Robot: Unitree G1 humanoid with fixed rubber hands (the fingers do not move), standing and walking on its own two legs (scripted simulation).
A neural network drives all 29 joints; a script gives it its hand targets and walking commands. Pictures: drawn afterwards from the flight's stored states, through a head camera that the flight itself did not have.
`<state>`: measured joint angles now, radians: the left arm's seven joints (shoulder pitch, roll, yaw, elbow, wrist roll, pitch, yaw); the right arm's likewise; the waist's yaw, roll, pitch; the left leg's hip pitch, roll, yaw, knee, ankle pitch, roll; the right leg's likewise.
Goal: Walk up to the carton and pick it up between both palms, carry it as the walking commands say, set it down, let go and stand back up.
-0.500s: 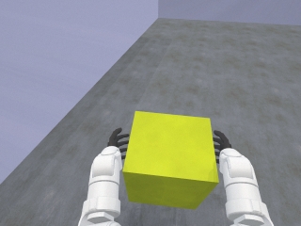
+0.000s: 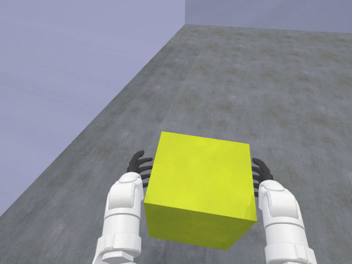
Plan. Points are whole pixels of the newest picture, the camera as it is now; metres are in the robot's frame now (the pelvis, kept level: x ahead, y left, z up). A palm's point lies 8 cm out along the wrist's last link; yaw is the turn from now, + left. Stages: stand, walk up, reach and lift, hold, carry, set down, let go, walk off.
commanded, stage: hold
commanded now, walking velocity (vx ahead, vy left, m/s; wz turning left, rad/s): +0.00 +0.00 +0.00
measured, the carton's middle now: (195, 193) +0.32 +0.00 -0.02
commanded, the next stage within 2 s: carry in 0.82 s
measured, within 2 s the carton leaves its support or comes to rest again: neither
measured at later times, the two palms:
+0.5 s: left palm (133, 181) +0.29 +0.15 +0.06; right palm (266, 192) +0.28 -0.16 +0.05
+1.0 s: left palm (134, 174) +0.30 +0.15 +0.08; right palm (267, 186) +0.29 -0.16 +0.06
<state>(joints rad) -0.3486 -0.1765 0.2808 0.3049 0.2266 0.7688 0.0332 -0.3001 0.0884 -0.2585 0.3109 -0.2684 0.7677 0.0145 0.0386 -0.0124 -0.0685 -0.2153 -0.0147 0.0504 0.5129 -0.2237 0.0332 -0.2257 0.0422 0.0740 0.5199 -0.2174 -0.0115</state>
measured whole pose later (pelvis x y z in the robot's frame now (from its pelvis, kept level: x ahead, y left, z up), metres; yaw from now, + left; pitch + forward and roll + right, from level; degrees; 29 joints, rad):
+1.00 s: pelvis +0.01 +0.00 +0.00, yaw -1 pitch -4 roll -1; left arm -0.29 -0.16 0.23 0.15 0.23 0.83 0.01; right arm -0.24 0.10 -0.19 0.16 -0.25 0.85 -0.01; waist 0.04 0.01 -0.07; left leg -0.21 0.01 0.05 0.52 -0.29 0.03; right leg -0.26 0.04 0.03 0.66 -0.36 -0.01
